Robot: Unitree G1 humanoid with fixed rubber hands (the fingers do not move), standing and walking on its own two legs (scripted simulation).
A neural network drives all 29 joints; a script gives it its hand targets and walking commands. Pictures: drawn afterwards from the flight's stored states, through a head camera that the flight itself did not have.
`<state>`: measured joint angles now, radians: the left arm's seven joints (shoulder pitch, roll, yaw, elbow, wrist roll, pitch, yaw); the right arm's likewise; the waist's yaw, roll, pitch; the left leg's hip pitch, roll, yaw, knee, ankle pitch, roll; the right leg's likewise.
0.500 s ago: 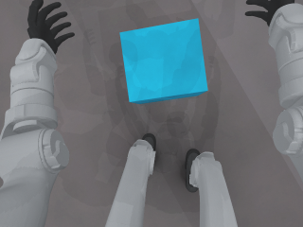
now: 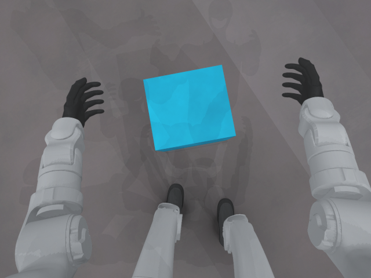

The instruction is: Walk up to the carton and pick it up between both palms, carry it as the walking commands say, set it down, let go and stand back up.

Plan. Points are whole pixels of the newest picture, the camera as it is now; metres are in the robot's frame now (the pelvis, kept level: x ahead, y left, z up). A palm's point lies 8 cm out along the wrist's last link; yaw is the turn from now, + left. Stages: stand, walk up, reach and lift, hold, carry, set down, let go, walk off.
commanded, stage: let go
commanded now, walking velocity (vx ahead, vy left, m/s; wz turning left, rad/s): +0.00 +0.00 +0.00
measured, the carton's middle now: (189, 113) +0.51 +0.07 -0.58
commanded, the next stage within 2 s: stand in 1.12 s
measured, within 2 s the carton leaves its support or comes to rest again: neither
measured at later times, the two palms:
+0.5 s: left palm (65, 231) +0.21 +0.23 -0.02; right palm out of the picture +0.28 -0.23 -0.02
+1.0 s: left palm (70, 234) +0.22 +0.21 +0.01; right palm out of the picture +0.22 -0.26 +0.01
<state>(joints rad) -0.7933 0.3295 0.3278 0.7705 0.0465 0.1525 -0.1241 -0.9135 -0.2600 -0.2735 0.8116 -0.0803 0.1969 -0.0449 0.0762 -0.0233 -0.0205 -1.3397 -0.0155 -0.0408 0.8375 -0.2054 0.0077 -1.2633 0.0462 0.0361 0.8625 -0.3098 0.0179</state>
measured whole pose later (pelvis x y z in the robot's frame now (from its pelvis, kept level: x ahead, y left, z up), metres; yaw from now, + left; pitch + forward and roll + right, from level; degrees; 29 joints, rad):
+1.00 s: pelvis +0.06 -0.03 +0.08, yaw +1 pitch -4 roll +1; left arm 0.24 0.23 0.04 0.39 0.03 0.17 -0.06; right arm 0.24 -0.20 -0.04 0.43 0.02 0.11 0.05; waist 0.00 -0.03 0.11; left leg -0.13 -0.01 -0.04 0.43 -0.23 -0.02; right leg -0.06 0.03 0.04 0.46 -0.32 -0.03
